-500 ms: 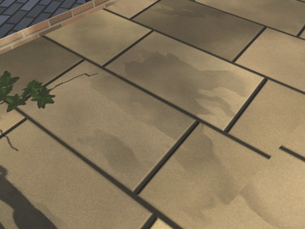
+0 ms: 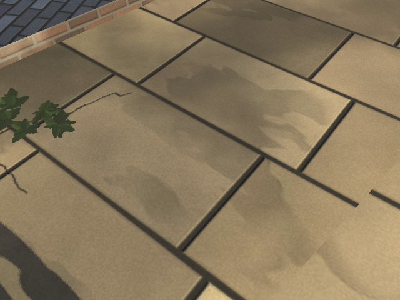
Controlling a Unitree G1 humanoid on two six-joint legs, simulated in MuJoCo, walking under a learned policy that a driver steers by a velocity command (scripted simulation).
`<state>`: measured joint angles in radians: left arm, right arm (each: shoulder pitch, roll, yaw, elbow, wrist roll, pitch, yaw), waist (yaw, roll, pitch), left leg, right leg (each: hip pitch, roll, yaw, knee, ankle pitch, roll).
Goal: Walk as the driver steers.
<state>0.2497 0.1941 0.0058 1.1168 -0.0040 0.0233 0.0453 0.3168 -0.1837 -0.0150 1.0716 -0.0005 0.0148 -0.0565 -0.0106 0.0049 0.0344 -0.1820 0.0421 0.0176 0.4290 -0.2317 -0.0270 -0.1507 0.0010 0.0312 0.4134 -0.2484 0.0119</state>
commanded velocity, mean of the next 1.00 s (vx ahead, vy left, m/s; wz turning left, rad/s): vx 0.24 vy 0.00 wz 0.06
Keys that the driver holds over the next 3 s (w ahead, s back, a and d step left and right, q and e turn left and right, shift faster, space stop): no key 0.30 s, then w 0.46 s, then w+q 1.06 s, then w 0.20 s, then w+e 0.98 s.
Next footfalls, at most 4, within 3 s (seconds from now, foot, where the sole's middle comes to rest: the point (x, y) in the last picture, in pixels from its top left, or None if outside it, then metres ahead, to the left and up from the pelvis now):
1.04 left None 0.41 0.13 -0.90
1.46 right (210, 243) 0.77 -0.01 -0.90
2.02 left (117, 231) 0.83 0.36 -0.90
2.56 right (130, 158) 1.22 0.35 -0.90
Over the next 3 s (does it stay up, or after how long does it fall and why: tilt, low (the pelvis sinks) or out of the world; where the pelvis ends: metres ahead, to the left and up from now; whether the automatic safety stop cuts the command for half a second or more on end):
stays up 1.25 0.47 -0.13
